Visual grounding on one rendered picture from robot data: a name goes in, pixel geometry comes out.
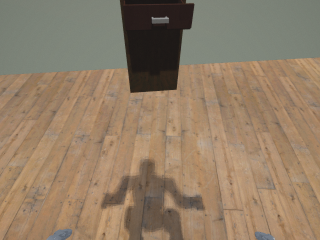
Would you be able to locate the drawer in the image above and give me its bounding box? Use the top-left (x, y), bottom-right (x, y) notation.
top-left (123, 0), bottom-right (195, 32)

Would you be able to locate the cabinet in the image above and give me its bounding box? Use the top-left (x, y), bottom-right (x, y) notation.
top-left (120, 0), bottom-right (186, 93)

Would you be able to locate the left robot hand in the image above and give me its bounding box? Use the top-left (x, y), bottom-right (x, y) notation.
top-left (46, 229), bottom-right (72, 240)

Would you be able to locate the handle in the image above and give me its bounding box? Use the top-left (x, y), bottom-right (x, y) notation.
top-left (151, 16), bottom-right (169, 24)

